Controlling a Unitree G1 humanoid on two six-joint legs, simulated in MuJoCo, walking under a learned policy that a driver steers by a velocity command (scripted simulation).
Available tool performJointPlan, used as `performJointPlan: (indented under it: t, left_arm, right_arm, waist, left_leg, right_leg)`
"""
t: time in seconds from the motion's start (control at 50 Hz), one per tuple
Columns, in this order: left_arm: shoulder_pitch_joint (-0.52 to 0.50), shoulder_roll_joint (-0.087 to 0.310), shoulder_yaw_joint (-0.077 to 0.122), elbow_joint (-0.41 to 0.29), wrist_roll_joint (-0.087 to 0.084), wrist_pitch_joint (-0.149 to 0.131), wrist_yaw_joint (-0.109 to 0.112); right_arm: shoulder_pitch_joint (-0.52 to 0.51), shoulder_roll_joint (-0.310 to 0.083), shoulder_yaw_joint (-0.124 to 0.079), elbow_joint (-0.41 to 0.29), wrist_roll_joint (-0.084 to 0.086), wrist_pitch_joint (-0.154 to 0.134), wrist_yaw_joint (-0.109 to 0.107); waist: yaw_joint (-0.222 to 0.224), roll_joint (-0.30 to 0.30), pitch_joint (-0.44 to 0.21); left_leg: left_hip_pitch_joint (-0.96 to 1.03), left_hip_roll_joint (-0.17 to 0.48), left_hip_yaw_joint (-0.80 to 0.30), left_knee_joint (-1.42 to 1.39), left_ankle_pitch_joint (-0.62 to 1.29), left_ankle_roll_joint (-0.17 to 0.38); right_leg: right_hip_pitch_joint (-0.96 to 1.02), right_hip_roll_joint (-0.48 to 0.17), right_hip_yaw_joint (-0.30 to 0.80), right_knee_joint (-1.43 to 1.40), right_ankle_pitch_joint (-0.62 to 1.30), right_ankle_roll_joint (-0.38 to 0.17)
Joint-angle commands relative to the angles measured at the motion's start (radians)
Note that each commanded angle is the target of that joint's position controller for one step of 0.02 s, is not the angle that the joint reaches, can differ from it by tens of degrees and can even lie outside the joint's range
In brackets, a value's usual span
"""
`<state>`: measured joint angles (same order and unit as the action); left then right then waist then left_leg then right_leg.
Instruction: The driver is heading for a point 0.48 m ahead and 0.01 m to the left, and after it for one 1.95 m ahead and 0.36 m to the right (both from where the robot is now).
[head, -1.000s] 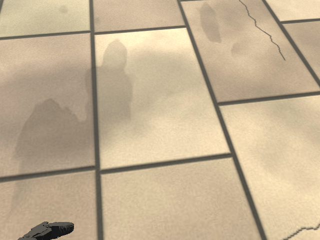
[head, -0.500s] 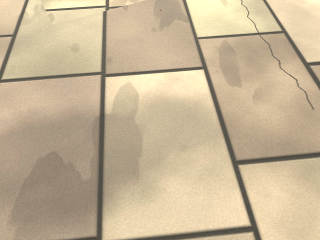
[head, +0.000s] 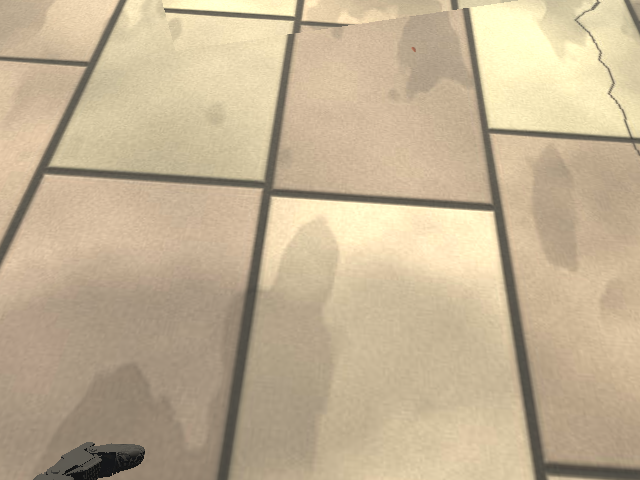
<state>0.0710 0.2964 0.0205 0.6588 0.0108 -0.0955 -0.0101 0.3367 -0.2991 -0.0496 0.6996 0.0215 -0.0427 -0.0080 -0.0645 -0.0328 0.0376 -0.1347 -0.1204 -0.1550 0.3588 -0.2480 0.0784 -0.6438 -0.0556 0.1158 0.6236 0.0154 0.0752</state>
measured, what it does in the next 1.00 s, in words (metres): walks ahead: right foot, then left foot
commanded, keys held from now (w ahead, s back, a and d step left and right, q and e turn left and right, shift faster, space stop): w+q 0.32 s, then w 0.12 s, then w+e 0.24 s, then e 0.32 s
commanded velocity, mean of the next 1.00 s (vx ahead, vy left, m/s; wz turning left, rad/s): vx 0.43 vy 0.00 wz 0.11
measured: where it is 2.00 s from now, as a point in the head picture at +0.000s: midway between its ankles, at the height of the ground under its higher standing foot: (294, 331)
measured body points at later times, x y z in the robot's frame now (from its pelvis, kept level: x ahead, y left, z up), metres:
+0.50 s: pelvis +0.27 -0.02 +0.00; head +0.30 -0.01 +0.45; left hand +0.20 +0.26 -0.12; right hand +0.54 -0.20 -0.08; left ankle +0.38 +0.18 -0.69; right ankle +0.22 -0.15 -0.74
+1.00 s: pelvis +0.49 +0.07 +0.00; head +0.53 +0.07 +0.44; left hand +0.64 +0.34 -0.10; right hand +0.60 -0.21 -0.12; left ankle +0.43 +0.17 -0.74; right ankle +0.63 -0.04 -0.71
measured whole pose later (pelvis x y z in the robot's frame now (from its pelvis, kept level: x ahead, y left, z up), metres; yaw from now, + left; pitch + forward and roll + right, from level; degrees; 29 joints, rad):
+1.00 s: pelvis +0.49 +0.07 +0.00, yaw +3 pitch +1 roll +3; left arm 0.13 0.29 0.06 0.72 -0.01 0.00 -0.03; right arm 0.22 -0.28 -0.07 0.78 0.00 -0.05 -0.02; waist -0.04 -0.04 0.07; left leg -0.09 0.00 0.22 0.34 -0.26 0.01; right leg -0.59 -0.07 -0.01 0.71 -0.09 0.02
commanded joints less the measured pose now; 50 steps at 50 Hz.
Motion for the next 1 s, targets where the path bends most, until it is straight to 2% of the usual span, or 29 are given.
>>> performJointPlan:
  t: [0.02,0.08,0.1,0.12,0.14,0.16,0.18,0.2,0.22,0.24,0.28,0.34,0.44,0.5,0.54,0.58,0.6,0.62,0.64,0.66,0.68,0.7,0.72,0.74,0.76,0.82,0.88,0.94,1.0]
  left_arm:
    - [-0.089,0.090,0.028,-0.083,-0.013,-0.023,-0.006]
    - [-0.035,0.127,0.051,-0.071,-0.018,-0.034,-0.008]
    - [0.041,0.143,0.064,-0.052,-0.016,-0.038,-0.003]
    - [0.158,0.177,0.078,-0.040,0.000,-0.043,0.004]
    - [0.282,0.255,0.099,-0.028,0.018,-0.036,0.011]
    - [0.326,0.244,0.102,0.004,-0.005,-0.022,0.000]
    - [0.275,0.155,0.081,-0.016,-0.015,-0.017,0.002]
    - [0.230,0.121,0.071,-0.020,-0.011,-0.009,0.006]
    - [0.191,0.104,0.063,-0.016,-0.005,-0.005,0.007]
    - [0.170,0.084,0.056,-0.007,0.000,-0.006,0.008]
    - [0.156,0.075,0.056,0.009,-0.001,-0.014,0.009]
    - [0.175,0.105,0.068,0.045,-0.006,-0.024,0.006]
    - [0.199,0.139,0.072,0.096,-0.018,-0.014,0.000]
    - [0.277,0.160,0.072,0.143,-0.042,0.003,-0.003]
    - [0.307,0.180,0.075,0.166,-0.046,0.017,-0.003]
    - [0.304,0.203,0.080,0.178,-0.049,0.030,0.002]
    - [0.286,0.208,0.079,0.180,-0.052,0.034,0.005]
    - [0.287,0.182,0.067,0.178,-0.045,0.031,0.007]
    - [0.284,0.104,0.037,0.143,-0.011,0.024,0.006]
    - [0.405,0.006,0.009,0.131,-0.025,0.008,0.003]
    - [0.341,0.127,0.042,0.147,-0.053,0.003,0.001]
    - [0.270,0.149,0.054,0.120,-0.065,0.004,0.002]
    - [0.244,0.131,0.054,0.123,-0.052,0.010,0.010]
    - [0.247,0.121,0.059,0.128,-0.037,0.021,0.016]
    - [0.280,0.103,0.061,0.141,-0.037,0.040,0.019]
    - [0.275,0.050,0.057,0.118,-0.034,0.081,0.023]
    - [0.206,0.028,0.048,0.075,-0.021,0.088,0.009]
    - [0.133,0.037,0.049,0.032,-0.019,0.088,-0.020]
    - [0.101,0.074,0.066,-0.008,-0.015,0.100,-0.038]
  right_arm:
    - [0.034,-0.168,-0.052,-0.036,0.010,-0.002,-0.011]
    - [0.015,-0.161,-0.054,-0.036,0.005,0.007,-0.014]
    - [0.002,-0.141,-0.048,-0.041,0.002,0.009,-0.012]
    - [-0.002,-0.092,-0.030,-0.054,-0.006,0.007,-0.006]
    - [0.097,-0.023,-0.008,-0.074,-0.003,0.001,-0.005]
    - [0.157,-0.051,-0.004,-0.088,0.015,-0.007,-0.006]
    - [0.095,-0.143,-0.027,-0.068,0.021,-0.002,-0.007]
    - [0.004,-0.165,-0.036,-0.083,0.010,0.004,-0.006]
    - [-0.041,-0.151,-0.037,-0.095,-0.001,0.006,-0.005]
    - [-0.056,-0.136,-0.040,-0.101,-0.004,0.009,-0.001]
    - [-0.039,-0.093,-0.034,-0.100,0.007,0.019,0.006]
    - [-0.086,-0.056,-0.023,-0.122,-0.002,0.025,0.008]
    - [-0.205,-0.020,-0.003,-0.138,-0.007,-0.001,0.028]
    - [-0.323,-0.008,0.007,-0.173,-0.007,-0.019,0.045]
    - [-0.359,-0.028,0.001,-0.191,-0.003,-0.028,0.052]
    - [-0.314,-0.066,-0.015,-0.183,-0.003,-0.036,0.054]
    - [-0.215,-0.095,-0.033,-0.155,-0.008,-0.038,0.049]
    - [-0.068,-0.147,-0.060,-0.111,-0.015,-0.036,0.037]
    - [0.117,-0.232,-0.083,-0.085,-0.033,-0.026,0.018]
    - [0.108,-0.268,-0.080,-0.088,-0.046,-0.020,0.016]
    - [0.092,-0.172,-0.060,-0.089,-0.038,-0.021,0.018]
    - [0.024,-0.133,-0.044,-0.082,-0.029,-0.026,0.018]
    - [-0.042,-0.100,-0.033,-0.077,-0.030,-0.032,0.022]
    - [-0.097,-0.073,-0.028,-0.074,-0.034,-0.039,0.028]
    - [-0.135,-0.054,-0.026,-0.070,-0.039,-0.047,0.030]
    - [-0.201,-0.072,-0.037,-0.049,-0.040,-0.062,0.017]
    - [-0.213,-0.101,-0.048,-0.027,-0.038,-0.049,-0.007]
    - [-0.195,-0.128,-0.056,-0.006,-0.025,-0.029,-0.022]
    - [-0.197,-0.151,-0.067,0.010,0.000,-0.010,-0.023]
  waist:
    - [-0.003,0.123,-0.043]
    - [0.040,0.159,-0.049]
    - [0.083,0.157,-0.080]
    - [0.140,0.115,-0.189]
    - [0.137,-0.088,-0.344]
    - [0.118,-0.305,-0.384]
    - [0.140,-0.155,-0.243]
    - [0.145,-0.076,-0.137]
    - [0.128,-0.039,-0.069]
    - [0.109,-0.051,-0.034]
    - [0.087,-0.087,-0.021]
    - [0.087,-0.050,-0.004]
    - [0.117,-0.019,0.012]
    - [0.151,-0.013,0.044]
    - [0.146,-0.029,0.051]
    - [0.098,-0.054,0.017]
    - [0.030,-0.054,-0.044]
    - [-0.042,-0.044,-0.148]
    - [-0.105,0.084,-0.322]
    - [-0.028,0.313,-0.455]
    - [-0.068,0.198,-0.380]
    - [-0.045,0.189,-0.217]
    - [-0.007,0.139,-0.150]
    - [0.031,0.139,-0.107]
    - [0.067,0.146,-0.095]
    - [0.111,0.136,-0.056]
    - [0.099,0.131,-0.049]
    - [0.070,0.119,-0.068]
    - [0.071,0.115,-0.066]
  left_leg:
    - [-0.079,0.215,-0.192,-0.050,0.184,0.118]
    - [-0.007,0.249,-0.275,0.043,0.195,0.092]
    - [-0.018,0.219,-0.263,0.113,0.235,0.070]
    - [-0.081,0.167,-0.212,0.305,0.206,0.038]
    - [-0.358,0.036,-0.076,0.636,-0.080,-0.032]
    - [-0.585,0.042,-0.025,0.852,-0.360,-0.057]
    - [-0.649,0.104,-0.043,0.938,-0.274,-0.068]
    - [-0.648,0.136,-0.001,0.944,-0.192,-0.073]
    - [-0.624,0.165,0.013,0.907,-0.133,-0.077]
    - [-0.595,0.193,0.015,0.867,-0.093,-0.076]
    - [-0.543,0.217,0.042,0.831,-0.058,-0.079]
    - [-0.579,0.229,0.047,0.737,0.003,-0.092]
    - [-0.530,0.207,0.091,0.422,0.219,-0.082]
    - [-0.488,0.193,0.148,0.282,0.238,-0.071]
    - [-0.471,0.176,0.150,0.219,0.182,-0.056]
    - [-0.363,0.146,0.158,0.158,0.131,-0.032]
    - [-0.199,0.120,0.179,0.110,0.159,-0.009]
    - [0.047,0.129,0.171,0.118,0.196,0.017]
    - [0.370,0.358,-0.061,0.173,0.251,0.082]
    - [0.561,0.567,-0.485,0.046,0.054,0.216]
    - [0.477,0.534,-0.478,-0.013,-0.056,0.196]
    - [0.349,0.503,-0.304,-0.028,0.079,0.165]
    - [0.228,0.456,-0.179,-0.041,0.281,0.145]
    - [0.126,0.422,-0.077,-0.054,0.455,0.133]
    - [0.053,0.399,0.003,-0.075,0.555,0.123]
    - [-0.052,0.398,0.132,-0.127,0.683,0.135]
    - [-0.062,0.368,0.248,-0.137,0.642,0.121]
    - [-0.012,0.380,0.289,-0.114,0.614,0.109]
    - [0.044,0.417,0.288,-0.034,0.576,0.090]
  right_leg:
    - [0.185,0.067,-0.034,-0.105,0.063,-0.010]
    - [0.251,0.060,-0.021,-0.145,-0.055,-0.059]
    - [0.363,0.058,-0.038,-0.187,-0.057,-0.087]
    - [0.576,-0.036,0.032,-0.171,-0.083,-0.140]
    - [0.938,-0.260,0.355,-0.183,-0.200,-0.265]
    - [1.018,-0.383,0.705,-0.286,-0.461,-0.348]
    - [0.902,-0.345,0.619,-0.323,-0.589,-0.309]
    - [0.776,-0.301,0.455,-0.330,-0.505,-0.268]
    - [0.664,-0.257,0.339,-0.354,-0.376,-0.254]
    - [0.595,-0.220,0.251,-0.379,-0.284,-0.244]
    - [0.527,-0.187,0.134,-0.425,-0.192,-0.245]
    - [0.521,-0.197,0.041,-0.466,-0.075,-0.275]
    - [0.553,-0.165,-0.102,-0.481,0.049,-0.266]
    - [0.585,-0.176,-0.086,-0.471,0.060,-0.268]
    - [0.643,-0.205,-0.057,-0.438,0.113,-0.260]
    - [0.675,-0.215,-0.043,-0.361,0.241,-0.238]
    - [0.649,-0.188,-0.071,-0.250,0.372,-0.214]
    - [0.555,-0.135,-0.105,-0.072,0.378,-0.182]
    - [0.323,-0.068,-0.144,0.258,0.023,-0.135]
    - [0.021,0.079,-0.079,0.548,-0.611,-0.088]
    - [-0.065,0.033,0.015,0.649,-0.592,-0.087]
    - [-0.111,0.000,-0.010,0.651,-0.513,-0.085]
    - [-0.070,-0.031,-0.026,0.618,-0.449,-0.074]
    - [-0.017,-0.049,-0.027,0.578,-0.413,-0.061]
    - [0.054,-0.060,-0.026,0.558,-0.390,-0.050]
    - [0.086,-0.049,-0.055,0.479,-0.320,-0.019]
    - [0.120,-0.049,-0.085,0.271,-0.148,-0.020]
    - [0.164,-0.034,-0.109,0.124,-0.045,-0.039]
    - [0.171,-0.024,-0.121,0.057,-0.122,-0.076]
